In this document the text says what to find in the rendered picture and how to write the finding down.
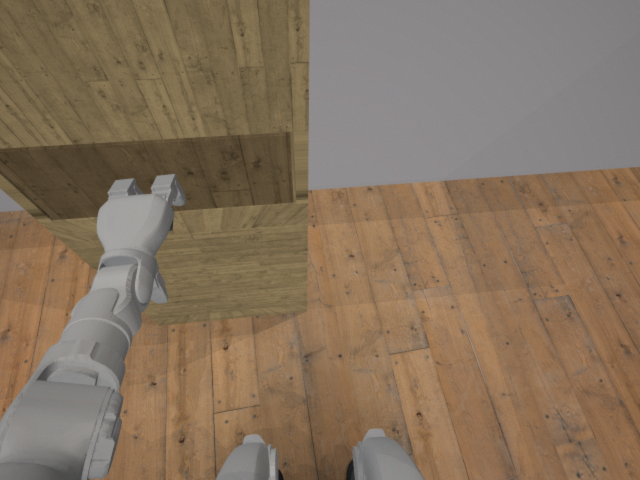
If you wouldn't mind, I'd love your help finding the cabinet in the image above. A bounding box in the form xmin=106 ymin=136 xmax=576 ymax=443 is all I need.
xmin=0 ymin=0 xmax=310 ymax=326

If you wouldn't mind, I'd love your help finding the robot left hand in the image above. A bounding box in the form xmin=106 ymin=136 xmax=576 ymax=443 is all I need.
xmin=97 ymin=174 xmax=186 ymax=304

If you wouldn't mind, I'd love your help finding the left robot thigh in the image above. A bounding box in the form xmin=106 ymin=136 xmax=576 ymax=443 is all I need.
xmin=216 ymin=442 xmax=278 ymax=480

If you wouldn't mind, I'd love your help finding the robot left forearm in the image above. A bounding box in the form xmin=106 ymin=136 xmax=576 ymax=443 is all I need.
xmin=0 ymin=249 xmax=156 ymax=450

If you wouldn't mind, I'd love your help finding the robot left upper arm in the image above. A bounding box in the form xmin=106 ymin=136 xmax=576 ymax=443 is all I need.
xmin=0 ymin=380 xmax=123 ymax=480

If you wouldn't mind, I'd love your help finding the drawer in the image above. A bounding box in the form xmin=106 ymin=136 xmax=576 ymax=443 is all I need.
xmin=0 ymin=132 xmax=294 ymax=220

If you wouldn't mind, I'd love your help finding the robot left shin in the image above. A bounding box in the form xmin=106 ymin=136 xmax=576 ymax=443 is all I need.
xmin=243 ymin=434 xmax=267 ymax=446

